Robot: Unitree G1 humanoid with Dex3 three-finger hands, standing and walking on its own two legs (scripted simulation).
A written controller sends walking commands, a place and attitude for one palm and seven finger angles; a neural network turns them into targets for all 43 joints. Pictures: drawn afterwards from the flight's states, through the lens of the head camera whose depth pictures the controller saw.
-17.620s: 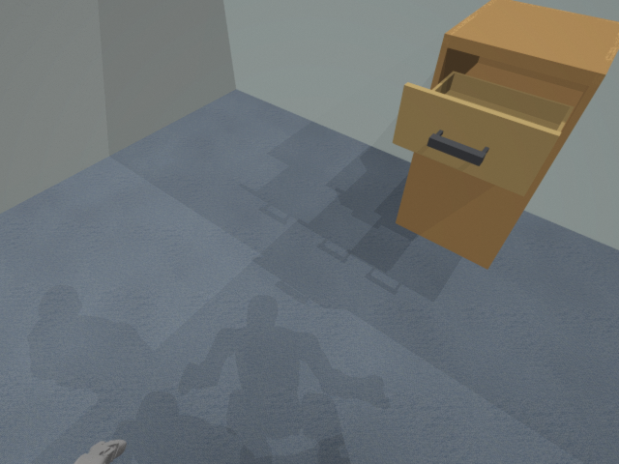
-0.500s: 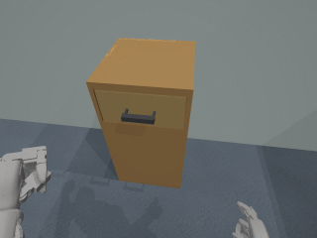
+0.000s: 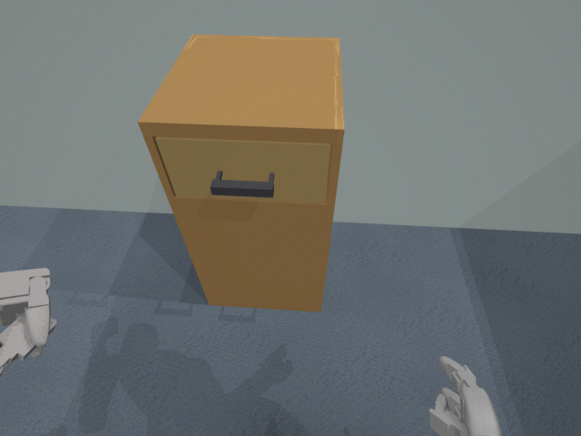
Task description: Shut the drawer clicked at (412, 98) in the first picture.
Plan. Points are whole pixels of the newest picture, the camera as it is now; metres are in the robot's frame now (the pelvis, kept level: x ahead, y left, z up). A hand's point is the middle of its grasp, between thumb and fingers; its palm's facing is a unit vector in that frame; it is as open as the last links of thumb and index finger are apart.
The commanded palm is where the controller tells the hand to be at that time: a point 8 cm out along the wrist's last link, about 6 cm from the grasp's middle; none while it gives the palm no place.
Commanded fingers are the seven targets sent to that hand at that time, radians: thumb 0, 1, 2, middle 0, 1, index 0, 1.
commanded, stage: step back with the hand held close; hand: left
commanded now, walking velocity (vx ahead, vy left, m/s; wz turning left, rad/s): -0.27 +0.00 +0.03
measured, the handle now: (244, 182) +0.64 +0.16 -0.08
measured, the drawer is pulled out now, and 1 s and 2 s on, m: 0.00 0.00 0.00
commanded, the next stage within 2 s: stop stepping back and stand still in 0.92 s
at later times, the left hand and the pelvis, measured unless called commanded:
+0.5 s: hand (31, 387) +0.13 +0.23 +0.17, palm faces +0.38 -0.73 -0.56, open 3.2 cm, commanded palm +0.06 +0.26 +0.18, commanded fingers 0.00 0.90 0.90 -1.40 -1.60 -1.40 -1.60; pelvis -0.06 -0.02 -0.01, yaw +2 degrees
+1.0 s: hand out of the picture +0.02 +0.25 +0.18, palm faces +0.47 -0.77 -0.43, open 3.2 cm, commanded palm -0.04 +0.28 +0.18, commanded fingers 0.00 0.90 0.90 -1.40 -1.60 -1.40 -1.60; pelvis -0.15 -0.01 -0.01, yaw +4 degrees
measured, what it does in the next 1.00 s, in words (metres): walks backwards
